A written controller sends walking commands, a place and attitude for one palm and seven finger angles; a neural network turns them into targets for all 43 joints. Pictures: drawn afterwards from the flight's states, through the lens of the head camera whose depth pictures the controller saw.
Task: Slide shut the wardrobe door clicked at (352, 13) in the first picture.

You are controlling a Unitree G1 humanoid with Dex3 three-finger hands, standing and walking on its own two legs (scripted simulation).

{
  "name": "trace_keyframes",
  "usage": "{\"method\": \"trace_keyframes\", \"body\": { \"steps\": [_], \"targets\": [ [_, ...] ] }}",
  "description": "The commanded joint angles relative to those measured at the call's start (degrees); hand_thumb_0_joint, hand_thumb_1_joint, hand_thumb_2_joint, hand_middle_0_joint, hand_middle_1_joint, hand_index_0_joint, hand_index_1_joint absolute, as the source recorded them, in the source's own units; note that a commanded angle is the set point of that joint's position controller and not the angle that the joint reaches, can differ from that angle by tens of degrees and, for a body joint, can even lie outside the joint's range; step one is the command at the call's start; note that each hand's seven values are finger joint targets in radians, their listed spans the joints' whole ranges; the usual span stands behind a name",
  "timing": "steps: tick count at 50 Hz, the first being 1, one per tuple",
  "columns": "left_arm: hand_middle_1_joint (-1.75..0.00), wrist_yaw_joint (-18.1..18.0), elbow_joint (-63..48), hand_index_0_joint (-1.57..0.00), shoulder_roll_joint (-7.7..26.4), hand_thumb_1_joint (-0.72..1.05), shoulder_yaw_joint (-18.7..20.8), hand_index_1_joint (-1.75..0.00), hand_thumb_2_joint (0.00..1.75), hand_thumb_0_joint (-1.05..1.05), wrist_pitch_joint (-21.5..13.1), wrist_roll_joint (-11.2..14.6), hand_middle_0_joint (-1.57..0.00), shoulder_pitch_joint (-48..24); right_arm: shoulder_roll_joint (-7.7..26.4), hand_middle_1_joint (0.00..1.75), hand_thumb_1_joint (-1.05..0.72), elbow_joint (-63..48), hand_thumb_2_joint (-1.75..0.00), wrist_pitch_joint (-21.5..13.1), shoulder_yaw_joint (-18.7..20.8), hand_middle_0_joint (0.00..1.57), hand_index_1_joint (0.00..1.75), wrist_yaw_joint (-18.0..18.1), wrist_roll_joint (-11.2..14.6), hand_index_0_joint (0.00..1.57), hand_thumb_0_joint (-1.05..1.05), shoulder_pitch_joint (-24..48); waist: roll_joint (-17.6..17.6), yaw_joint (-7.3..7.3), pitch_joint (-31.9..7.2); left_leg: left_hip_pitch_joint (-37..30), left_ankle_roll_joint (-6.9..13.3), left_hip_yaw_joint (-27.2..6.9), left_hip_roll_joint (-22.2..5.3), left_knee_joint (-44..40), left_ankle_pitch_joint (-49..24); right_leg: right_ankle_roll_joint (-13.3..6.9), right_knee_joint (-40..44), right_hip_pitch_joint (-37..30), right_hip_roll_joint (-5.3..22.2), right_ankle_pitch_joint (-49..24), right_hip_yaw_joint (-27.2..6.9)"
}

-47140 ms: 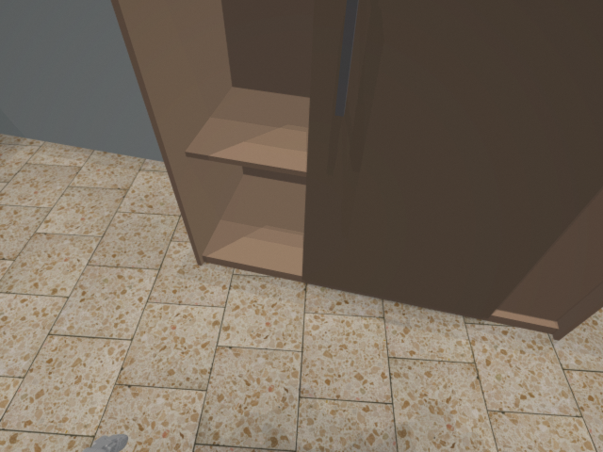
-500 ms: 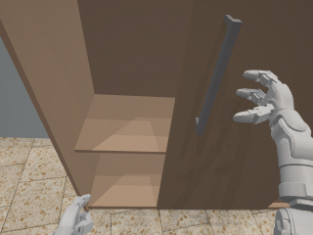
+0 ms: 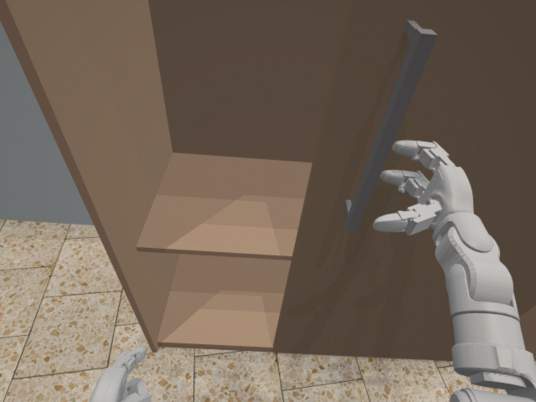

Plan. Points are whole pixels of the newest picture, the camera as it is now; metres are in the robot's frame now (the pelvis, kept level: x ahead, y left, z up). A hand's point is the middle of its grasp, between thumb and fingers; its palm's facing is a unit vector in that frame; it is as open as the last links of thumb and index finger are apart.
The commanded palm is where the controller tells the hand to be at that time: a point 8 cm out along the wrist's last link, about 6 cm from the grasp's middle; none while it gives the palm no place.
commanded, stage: feel for the door with the fingertips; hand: right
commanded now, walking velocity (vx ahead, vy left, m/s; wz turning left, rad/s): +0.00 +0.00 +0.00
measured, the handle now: (376, 144) +0.45 -0.11 +0.21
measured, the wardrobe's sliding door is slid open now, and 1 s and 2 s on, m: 0.42 0.42 0.42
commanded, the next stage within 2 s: slide the fingers in behind the handle in 0.52 s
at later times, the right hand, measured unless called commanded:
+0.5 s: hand (406, 168) +0.40 -0.15 +0.20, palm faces +0.00 +1.00 +0.00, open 14.0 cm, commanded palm +0.38 -0.21 +0.20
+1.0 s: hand (407, 173) +0.39 -0.15 +0.20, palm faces -0.02 +1.00 +0.00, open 14.0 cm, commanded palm +0.37 -0.20 +0.20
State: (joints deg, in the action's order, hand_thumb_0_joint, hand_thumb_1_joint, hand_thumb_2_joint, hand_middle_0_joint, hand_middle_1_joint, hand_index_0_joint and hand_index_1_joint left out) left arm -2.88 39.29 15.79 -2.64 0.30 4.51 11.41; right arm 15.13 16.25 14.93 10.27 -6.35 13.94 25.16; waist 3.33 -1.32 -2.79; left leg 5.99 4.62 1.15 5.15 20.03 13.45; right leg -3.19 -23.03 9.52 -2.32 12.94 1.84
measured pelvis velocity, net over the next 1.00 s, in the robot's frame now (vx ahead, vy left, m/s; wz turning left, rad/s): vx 0.00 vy -0.02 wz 0.00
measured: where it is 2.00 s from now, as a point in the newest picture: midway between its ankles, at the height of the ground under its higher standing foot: outside the picture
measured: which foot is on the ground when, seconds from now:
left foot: down 0.00-1.00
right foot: down 0.00-1.00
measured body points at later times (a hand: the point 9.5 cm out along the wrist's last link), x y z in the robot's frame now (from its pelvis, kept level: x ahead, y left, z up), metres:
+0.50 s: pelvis +0.00 -0.01 +0.00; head -0.01 +0.00 +0.45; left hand +0.15 +0.24 -0.10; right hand +0.40 -0.21 +0.20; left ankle -0.03 +0.06 -0.74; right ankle -0.01 -0.08 -0.74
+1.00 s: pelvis +0.00 -0.02 +0.00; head -0.02 -0.01 +0.45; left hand +0.15 +0.23 -0.10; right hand +0.39 -0.20 +0.20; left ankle -0.03 +0.06 -0.74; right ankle -0.01 -0.09 -0.74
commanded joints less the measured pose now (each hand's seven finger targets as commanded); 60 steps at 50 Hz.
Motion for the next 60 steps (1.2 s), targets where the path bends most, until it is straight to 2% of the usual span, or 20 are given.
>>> {"method": "trace_keyframes", "body": {
  "steps": [1, 4, 7, 11, 14, 16, 19, 20, 23, 24, 29, 32, 35, 40, 44, 48, 49, 50, 54, 60],
  "targets": [
    [-0.3, -0.68, -8.52, -0.2, 5.61, 0.9, 2.21, -0.3, 0.9, 0.0, -4.31, -0.45, -0.2, -8.86, 14.44, 1.2, 0.5, -19.49, -0.3, -9.37, 5.44, 0.3, 1.2, 2.01, -0.7, 0.3, 0.0, 33.49, -2.86, -0.01, -17.14, -1.31, -3.98, -3.53, -4.41, -1.6, -21.22, -0.92, -0.13, -10.49, 2.16, -17.25, -2.7],
    [-0.3, -0.74, -6.91, -0.2, 5.79, 0.9, 2.13, -0.3, 0.9, 0.0, -3.7, -0.27, -0.2, -8.46, 12.6, 1.2, 0.5, -12.99, -0.3, -8.16, 3.17, 0.3, 1.2, 2.56, -1.61, 0.3, 0.0, 32.8, -0.84, -0.86, -12.63, 1.4, -4.05, -3.46, -4.39, -2.56, -17.72, -0.58, 0.04, -9.46, 2.46, -14.35, -2.66],
    [-0.3, -0.92, -6.69, -0.2, 6.15, 0.9, 2.04, -0.3, 0.9, 0.0, -2.89, 0.05, -0.2, -8.18, 9.42, 1.2, 0.5, -5.55, -0.3, -4.8, 0.69, 0.3, 1.2, 1.68, -1.54, 0.3, 0.0, 31.06, -2.06, -1.05, -9.66, 3.13, -4.18, -3.14, -4.27, -3.31, -14.8, -0.55, 0.5, -7.89, 2.3, -11.54, -3.24],
    [-0.3, -0.97, -7.55, -0.2, 6.56, 0.9, 2.3, -0.3, 0.9, 0.0, -2.2, 0.18, -0.2, -7.76, 9.9, 1.2, 0.5, -2.6, -0.3, -2.59, 1.73, 0.3, 1.2, 0.36, -0.74, 0.3, 0.0, 31.07, -4.86, -0.48, -12.27, 1.58, -4.13, -2.87, -4.41, -2.82, -17.34, -0.7, 0.25, -7.38, 2.09, -13.28, -3.36],
    [-0.3, -0.76, -8.33, -0.2, 6.28, 0.9, 2.5, -0.3, 0.9, 0.0, -2.56, 0.12, -0.2, -7.86, 9.71, 1.2, 0.5, -7.43, -0.3, -4.9, 1.36, 0.3, 1.2, 0.03, -0.28, 0.3, 0.0, 34.68, -4.98, -0.52, -16.22, 0.07, -3.78, -2.82, -4.44, -1.83, -21.62, -0.74, -0.23, -9.8, 2.14, -17.79, -3.43],
    [-0.3, -0.63, -8.48, -0.2, 6.31, 0.9, 2.59, -0.3, 0.9, 0.0, -2.84, -0.23, -0.2, -7.41, 12.67, 1.2, 0.5, -8.76, -0.3, -6.5, 4.45, 0.3, 1.2, 0.46, -0.21, 0.3, 0.0, 33.58, -5.99, 0.23, -18.03, -1.4, -3.7, -2.9, -4.38, -1.44, -23.57, -0.75, -0.16, -10.27, 2.21, -19.81, -3.26],
    [-0.3, -0.42, -7.99, -0.2, 5.95, 0.9, 2.43, -0.3, 0.9, 0.0, -2.92, -0.37, -0.2, -7.21, 12.2, 1.2, 0.5, -9.47, -0.3, -8.22, 3.75, 0.3, 1.2, 1.42, -0.84, 0.3, 0.0, 35.36, -5.15, -0.14, -16.31, -0.64, -3.6, -2.9, -4.36, -1.48, -23.34, -0.7, -0.16, -10.02, 2.37, -20.05, -3.08],
    [-0.3, -0.39, -7.72, -0.2, 6.05, 0.9, 2.54, -0.3, 0.9, 0.0, -2.85, -0.4, -0.2, -6.78, 13.54, 1.2, 0.5, -8.51, -0.3, -8.26, 4.75, 0.3, 1.2, 1.83, -1.41, 0.3, 0.0, 34.68, -4.07, -0.05, -15.45, -0.09, -3.39, -2.81, -4.28, -1.5, -22.43, -0.52, -0.1, -10.03, 2.61, -19.9, -3.1],
    [-0.3, -0.19, -7.32, -0.2, 6.04, 0.9, 2.61, -0.3, 0.9, 0.0, -2.59, -0.31, -0.2, -6.65, 10.69, 1.2, 0.5, -7.67, -0.3, -7.47, 1.59, 0.3, 1.2, 2.05, -2.19, 0.3, 0.0, 35.03, -1.89, -0.48, -14.25, 1.26, -3.25, -2.71, -4.24, -1.77, -22.0, -0.31, -0.36, -10.81, 2.62, -20.48, -3.0],
    [-0.3, -0.23, -7.28, -0.2, 6.17, 0.9, 2.74, -0.3, 0.9, 0.0, -2.51, -0.28, -0.2, -6.42, 12.06, 1.2, 0.5, -6.85, -0.3, -6.82, 2.98, 0.3, 1.2, 2.15, -2.3, 0.3, 0.0, 34.69, -1.4, -0.41, -14.7, 1.39, -3.22, -2.7, -4.15, -1.98, -20.85, -0.19, -0.16, -10.79, 2.69, -19.52, -3.2],
    [-0.3, -0.45, -7.27, -0.2, 6.38, 0.9, 2.84, -0.3, 0.9, 0.0, -2.44, -0.1, -0.2, -6.22, 9.2, 1.2, 0.5, -5.34, -0.3, -5.51, 0.92, 0.3, 1.2, 1.27, -1.4, 0.3, 0.0, 35.52, -3.23, -1.02, -14.19, 2.26, -3.09, -2.17, -3.89, -2.27, -19.55, -0.1, 0.13, -10.79, 2.79, -19.07, -3.78],
    [-0.3, -0.51, -7.48, -0.2, 6.62, 0.9, 2.88, -0.3, 0.9, 0.0, -2.43, -0.23, -0.2, -6.07, 10.58, 1.2, 0.5, -5.27, -0.3, -5.5, 2.48, 0.3, 1.2, 1.26, -1.06, 0.3, 0.0, 33.86, -4.54, -0.37, -15.4, 1.33, -3.15, -2.19, -3.9, -2.12, -20.04, -0.11, 0.31, -10.74, 2.76, -19.46, -3.66],
    [-0.3, -0.19, -7.57, -0.2, 6.29, 0.9, 3.04, -0.3, 0.9, 0.0, -2.79, -0.24, -0.2, -6.13, 7.68, 1.2, 0.5, -6.04, -0.3, -6.18, 0.28, 0.3, 1.2, 1.33, -1.04, 0.3, 0.0, 32.9, -4.24, -0.52, -15.42, 2.31, -3.04, -1.92, -3.69, -2.14, -19.17, 0.12, 0.42, -11.91, 3.01, -20.04, -4.01],
    [-0.3, -0.31, -7.54, -0.2, 6.28, 0.9, 2.76, -0.3, 0.9, 0.0, -2.63, -0.28, -0.2, -6.5, 10.72, 1.2, 0.5, -6.8, -0.3, -6.48, 2.5, 0.3, 1.2, 2.5, -1.65, 0.3, 0.0, 33.51, -4.27, -0.15, -13.27, 2.27, -2.91, -2.17, -3.76, -2.79, -16.45, 0.14, 1.16, -10.24, 3.12, -17.27, -3.98],
    [-0.3, -0.33, -8.03, -0.2, 5.96, 0.9, 2.7, -0.3, 0.9, 0.0, -3.04, -0.5, -0.2, -6.99, 10.72, 1.2, 0.5, -10.72, -0.3, -7.4, 2.38, 0.3, 1.2, 3.32, -2.0, 0.3, 0.0, 34.48, -2.43, 0.07, -15.2, 1.67, -2.68, -2.17, -3.71, -2.85, -16.69, 0.39, 1.27, -12.13, 3.11, -18.6, -4.2],
    [-0.3, -0.09, -8.08, -0.2, 5.53, 0.9, 2.69, -0.3, 0.9, 0.0, -3.52, -0.38, -0.2, -7.62, 5.61, 1.2, 0.5, -11.7, -0.3, -7.35, -1.83, 0.3, 1.2, 2.89, -1.65, 0.3, 0.0, 31.95, -1.31, -0.16, -15.31, 2.35, -2.53, -1.69, -3.47, -2.77, -17.14, 1.06, 1.09, -14.17, 3.38, -20.38, -4.44],
    [-0.3, -0.09, -8.02, -0.2, 5.74, 0.9, 2.79, -0.3, 0.9, 0.0, -3.59, -0.41, -0.2, -7.42, 7.42, 1.2, 0.5, -11.97, -0.3, -7.11, 0.07, 0.3, 1.2, 3.06, -1.54, 0.3, 0.0, 31.2, -2.29, -0.06, -15.54, 2.08, -2.56, -1.6, -3.38, -2.87, -17.43, 1.2, 1.21, -14.16, 3.45, -20.68, -4.67],
    [-0.3, -0.05, -8.16, -0.2, 5.7, 0.9, 2.69, -0.3, 0.9, 0.0, -3.41, -0.48, -0.2, -7.76, 6.41, 1.2, 0.5, -10.23, -0.3, -6.18, -0.18, 0.3, 1.2, 2.88, -1.43, 0.3, 0.0, 27.47, -2.52, 0.52, -15.07, 1.6, -2.64, -1.75, -3.39, -2.78, -18.17, 1.05, 1.26, -13.48, 3.28, -20.84, -4.27],
    [-0.3, -0.24, -7.68, -0.2, 5.94, 0.9, 2.47, -0.3, 0.9, 0.0, -2.68, -0.27, -0.2, -8.29, 6.65, 1.2, 0.5, -8.74, -0.3, -3.95, 0.07, 0.3, 1.2, 3.35, -1.25, 0.3, 0.0, 29.39, -6.4, -0.02, -11.27, 2.22, -3.14, -1.92, -3.6, -3.69, -16.08, 0.45, 1.84, -9.97, 3.09, -16.48, -3.78],
    [-0.3, -0.5, -8.08, -0.2, 5.36, 0.9, 2.1, -0.3, 0.9, 0.0, -2.79, -0.55, -0.2, -9.31, 7.89, 1.2, 0.5, -12.37, -0.3, -5.13, 0.63, 0.3, 1.2, 4.44, -1.62, 0.3, 0.0, 32.63, -4.04, 0.13, -13.02, 1.61, -2.89, -2.4, -3.85, -3.62, -14.8, 0.26, 1.91, -10.87, 2.92, -15.72, -3.97]
  ]
}}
